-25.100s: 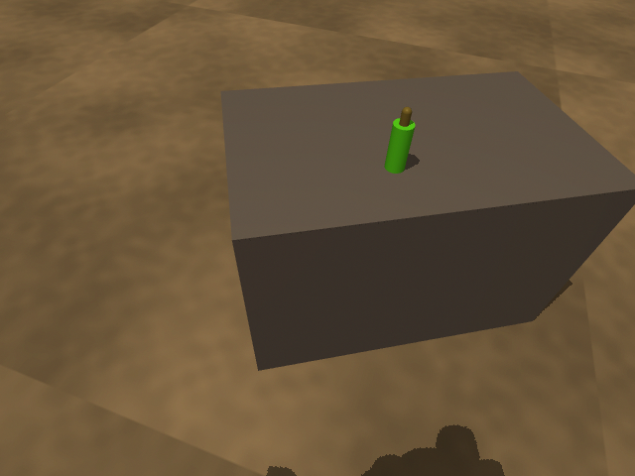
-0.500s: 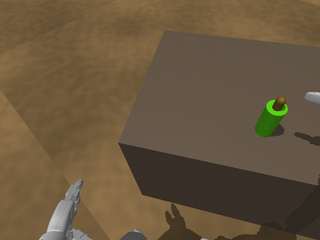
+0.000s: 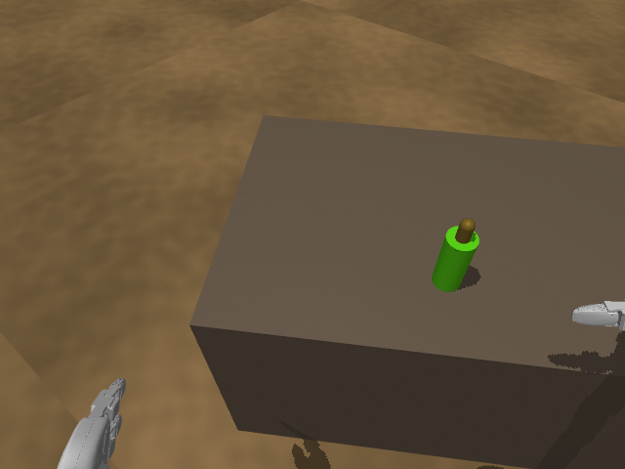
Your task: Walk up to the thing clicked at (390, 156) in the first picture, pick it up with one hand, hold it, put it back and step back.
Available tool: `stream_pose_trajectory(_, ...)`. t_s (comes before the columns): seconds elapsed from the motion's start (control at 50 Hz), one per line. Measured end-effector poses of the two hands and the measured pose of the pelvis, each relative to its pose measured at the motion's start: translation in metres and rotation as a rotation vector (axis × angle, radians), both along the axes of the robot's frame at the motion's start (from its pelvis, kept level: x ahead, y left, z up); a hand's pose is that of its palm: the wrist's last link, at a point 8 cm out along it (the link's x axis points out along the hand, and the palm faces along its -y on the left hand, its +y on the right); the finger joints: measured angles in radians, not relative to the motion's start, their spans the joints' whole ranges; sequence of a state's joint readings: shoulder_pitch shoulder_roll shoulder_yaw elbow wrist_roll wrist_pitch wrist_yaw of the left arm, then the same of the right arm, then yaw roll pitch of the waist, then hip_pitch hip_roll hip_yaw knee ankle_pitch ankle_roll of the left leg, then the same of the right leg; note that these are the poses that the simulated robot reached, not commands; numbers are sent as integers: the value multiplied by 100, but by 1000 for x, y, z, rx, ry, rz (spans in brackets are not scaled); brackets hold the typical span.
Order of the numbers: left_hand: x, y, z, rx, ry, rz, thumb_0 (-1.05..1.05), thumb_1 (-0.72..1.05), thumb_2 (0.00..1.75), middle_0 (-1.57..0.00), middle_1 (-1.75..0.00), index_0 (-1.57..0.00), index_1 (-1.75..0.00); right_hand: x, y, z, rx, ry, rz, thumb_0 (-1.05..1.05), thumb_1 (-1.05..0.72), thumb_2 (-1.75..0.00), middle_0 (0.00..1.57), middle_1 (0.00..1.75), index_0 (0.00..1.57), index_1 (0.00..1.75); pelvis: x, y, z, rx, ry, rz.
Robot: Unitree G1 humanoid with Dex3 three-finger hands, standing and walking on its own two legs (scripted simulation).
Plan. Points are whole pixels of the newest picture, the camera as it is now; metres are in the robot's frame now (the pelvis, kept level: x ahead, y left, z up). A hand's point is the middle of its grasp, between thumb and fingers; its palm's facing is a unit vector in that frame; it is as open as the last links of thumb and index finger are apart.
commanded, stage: sink last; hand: right
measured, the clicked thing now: (456, 253) +0.47 -0.21 -0.02
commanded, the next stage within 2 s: home in 0.72 s
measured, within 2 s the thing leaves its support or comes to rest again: rests again in 0.08 s
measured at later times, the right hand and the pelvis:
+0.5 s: hand out of the picture +0.14 -0.24 +0.05, palm faces +0.39 +0.85 -0.36, open 17.3 cm; pelvis -0.02 +0.03 +0.01, yaw -2 degrees
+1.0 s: hand out of the picture +0.15 -0.24 +0.05, palm faces +0.35 +0.87 -0.35, open 17.4 cm; pelvis -0.03 +0.03 +0.01, yaw -2 degrees
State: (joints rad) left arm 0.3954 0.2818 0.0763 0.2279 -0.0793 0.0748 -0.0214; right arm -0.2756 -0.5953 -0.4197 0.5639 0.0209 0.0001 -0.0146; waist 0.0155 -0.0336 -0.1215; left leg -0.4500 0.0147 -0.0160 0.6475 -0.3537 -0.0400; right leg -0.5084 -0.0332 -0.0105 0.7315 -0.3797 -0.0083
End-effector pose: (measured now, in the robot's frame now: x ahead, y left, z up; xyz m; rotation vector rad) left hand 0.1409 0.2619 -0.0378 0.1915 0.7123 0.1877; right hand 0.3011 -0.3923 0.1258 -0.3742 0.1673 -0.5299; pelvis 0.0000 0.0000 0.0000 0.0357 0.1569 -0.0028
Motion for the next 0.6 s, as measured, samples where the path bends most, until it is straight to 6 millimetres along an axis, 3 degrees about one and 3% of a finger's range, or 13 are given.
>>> stream_pose_trajectory(0.16, 0, 13, -2, 13, -10, 57, -1, -51, 6, -6, -5, -7, -5, -74, 56, -13, 13, -35, 80, -1, 46, -6, 7, 5, 6, 6, 0, 6, 4, -14, -77, -6)
stream_pose_trajectory(0.38, 4, 12, -8, -16, -63, 46, -1, -50, 5, -6, -5, -7, -4, -167, 103, -22, 24, 8, 79, -1, 50, -6, 7, 5, 6, 6, -10, 20, 6, -35, -133, -29)
stream_pose_trajectory(0.5, -4, 27, -4, 13, -86, 50, -1, -49, 4, -6, -6, -7, -4, -201, 114, -49, 84, 100, 45, -1, 51, -5, 7, 6, 6, 6, -20, 28, 5, -46, -147, -38)
stream_pose_trajectory(0.6, -15, 40, -10, 56, -58, 54, -1, -49, 4, -6, -6, -7, -4, -209, 115, -63, 100, 132, 22, -1, 52, -5, 6, 6, 6, 6, -29, 34, 5, -50, -154, -40)
